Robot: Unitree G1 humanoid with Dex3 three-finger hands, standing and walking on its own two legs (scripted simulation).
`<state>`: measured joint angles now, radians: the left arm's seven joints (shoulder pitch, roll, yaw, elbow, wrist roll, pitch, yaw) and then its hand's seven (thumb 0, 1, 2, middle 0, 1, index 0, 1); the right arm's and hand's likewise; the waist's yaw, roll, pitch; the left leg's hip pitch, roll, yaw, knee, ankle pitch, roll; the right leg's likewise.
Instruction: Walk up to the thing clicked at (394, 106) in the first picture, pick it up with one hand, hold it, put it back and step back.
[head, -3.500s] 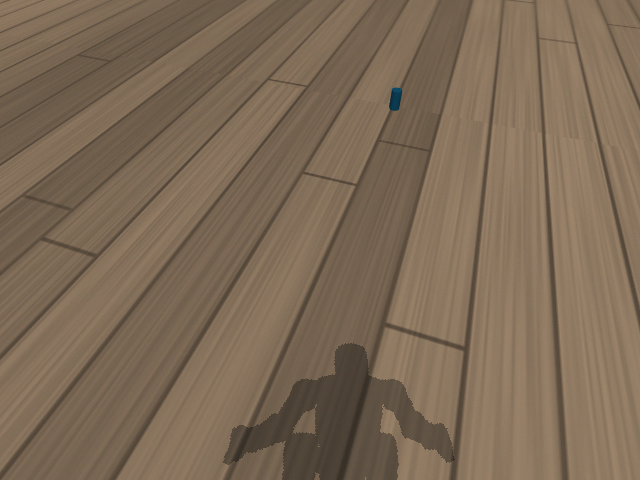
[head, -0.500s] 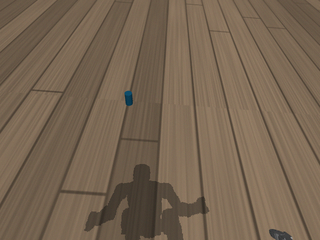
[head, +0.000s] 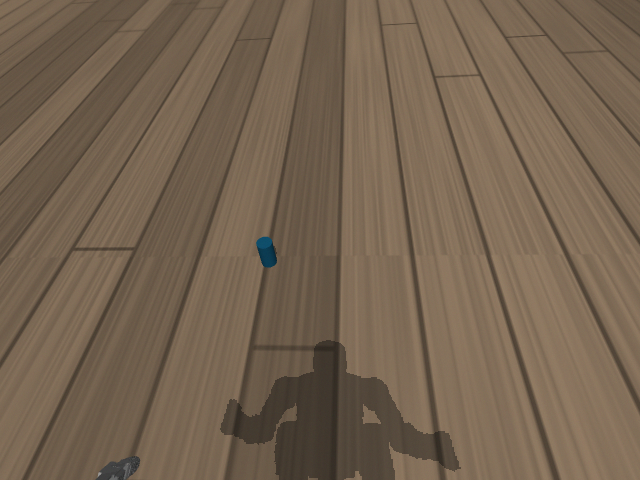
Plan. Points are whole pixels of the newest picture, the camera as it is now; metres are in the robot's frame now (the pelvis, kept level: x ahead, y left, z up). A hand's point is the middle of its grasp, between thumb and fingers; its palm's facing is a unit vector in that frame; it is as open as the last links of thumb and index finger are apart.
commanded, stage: walk up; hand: left
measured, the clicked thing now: (266, 252) +1.06 +0.29 -0.71
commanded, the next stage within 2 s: none
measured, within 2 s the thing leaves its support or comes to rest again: neither
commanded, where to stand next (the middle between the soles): +0.65 +0.06 m, yaw +0 degrees
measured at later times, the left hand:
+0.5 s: hand (118, 440) +0.23 +0.35 -0.16, palm faces -0.02 -0.94 -0.33, open 7.4 cm
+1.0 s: hand (176, 297) +0.46 +0.30 -0.12, palm faces +0.00 -0.92 -0.40, open 7.4 cm
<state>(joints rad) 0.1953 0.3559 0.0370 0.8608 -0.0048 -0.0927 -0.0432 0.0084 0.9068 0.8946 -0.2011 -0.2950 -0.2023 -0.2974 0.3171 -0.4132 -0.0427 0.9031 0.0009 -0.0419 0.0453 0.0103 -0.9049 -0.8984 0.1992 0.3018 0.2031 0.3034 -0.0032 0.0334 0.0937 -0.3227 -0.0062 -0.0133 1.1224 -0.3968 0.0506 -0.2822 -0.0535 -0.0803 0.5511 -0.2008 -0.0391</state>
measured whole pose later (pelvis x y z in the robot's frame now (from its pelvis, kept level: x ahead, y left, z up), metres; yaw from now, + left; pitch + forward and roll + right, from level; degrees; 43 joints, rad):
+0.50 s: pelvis +0.19 +0.07 +0.00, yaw +2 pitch -3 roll -1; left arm 0.31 0.44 0.04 0.92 0.00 -0.04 -0.03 0.01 0.91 0.90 -0.20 -0.29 -0.20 -0.30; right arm 0.27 -0.38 -0.05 0.86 -0.01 -0.08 0.06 0.01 -0.90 -0.90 0.20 0.30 0.20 0.30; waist -0.01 -0.05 0.09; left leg -0.29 0.03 0.07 0.56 -0.23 0.03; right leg -0.38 -0.02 0.03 1.10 -0.40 -0.04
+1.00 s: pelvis +0.36 +0.03 +0.00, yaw +0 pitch -4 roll +2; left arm 0.23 0.36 0.04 0.86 0.00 -0.09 -0.04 0.01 0.91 0.89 -0.20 -0.29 -0.20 -0.30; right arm 0.32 -0.41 -0.04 0.88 -0.01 -0.03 0.04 0.01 -0.90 -0.90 0.20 0.30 0.20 0.30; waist 0.00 0.04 0.11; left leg -0.32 0.00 0.01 1.06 -0.43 0.05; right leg -0.29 -0.05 -0.05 0.57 -0.20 -0.03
